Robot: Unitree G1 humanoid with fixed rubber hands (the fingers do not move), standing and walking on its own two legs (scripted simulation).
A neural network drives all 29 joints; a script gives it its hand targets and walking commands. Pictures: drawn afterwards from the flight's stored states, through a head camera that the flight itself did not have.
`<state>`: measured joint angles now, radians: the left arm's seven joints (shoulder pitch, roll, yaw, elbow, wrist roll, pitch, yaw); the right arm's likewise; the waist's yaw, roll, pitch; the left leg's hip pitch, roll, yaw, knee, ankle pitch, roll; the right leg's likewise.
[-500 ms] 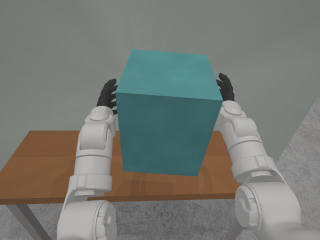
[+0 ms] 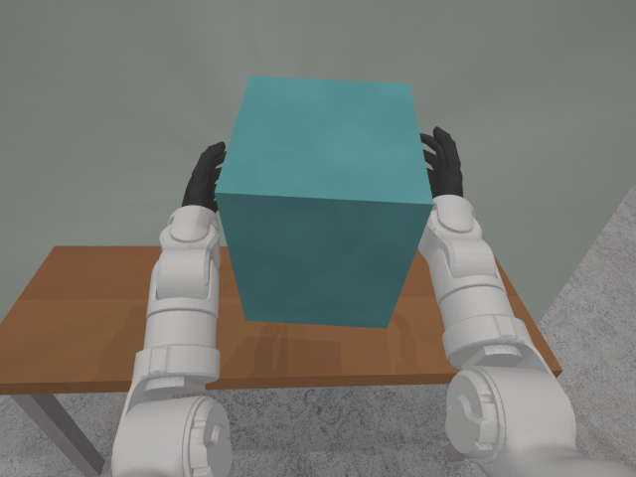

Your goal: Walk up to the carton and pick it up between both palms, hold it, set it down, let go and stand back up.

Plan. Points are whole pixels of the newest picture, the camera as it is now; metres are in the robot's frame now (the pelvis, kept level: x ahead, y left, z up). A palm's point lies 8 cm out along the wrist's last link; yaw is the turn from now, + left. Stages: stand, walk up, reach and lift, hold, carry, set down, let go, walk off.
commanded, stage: set down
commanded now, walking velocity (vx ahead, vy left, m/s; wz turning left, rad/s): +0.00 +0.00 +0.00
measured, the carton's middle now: (322, 209) +0.42 +0.01 +0.17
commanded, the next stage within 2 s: none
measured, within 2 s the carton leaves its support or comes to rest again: neither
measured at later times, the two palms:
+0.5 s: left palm (224, 232) +0.40 +0.14 +0.14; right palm (440, 220) +0.41 -0.15 +0.17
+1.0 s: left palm (239, 242) +0.41 +0.12 +0.12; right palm (447, 227) +0.42 -0.17 +0.15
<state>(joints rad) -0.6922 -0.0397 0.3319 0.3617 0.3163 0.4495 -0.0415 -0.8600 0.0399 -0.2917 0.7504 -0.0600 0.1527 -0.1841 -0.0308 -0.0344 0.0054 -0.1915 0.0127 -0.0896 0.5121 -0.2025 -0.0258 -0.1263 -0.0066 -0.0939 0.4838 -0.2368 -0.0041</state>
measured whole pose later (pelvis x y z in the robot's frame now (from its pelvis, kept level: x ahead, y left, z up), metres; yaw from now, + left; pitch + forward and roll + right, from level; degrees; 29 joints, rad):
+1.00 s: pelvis +0.03 -0.02 +0.00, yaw +0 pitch -4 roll +0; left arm -0.58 -0.08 0.30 0.46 0.32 0.19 0.01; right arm -0.75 0.05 -0.35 0.81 -0.14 -0.14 -0.11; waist -0.03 -0.04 0.09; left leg -0.18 0.03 -0.09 0.46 -0.21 -0.05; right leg -0.13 0.01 -0.09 0.45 -0.25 -0.03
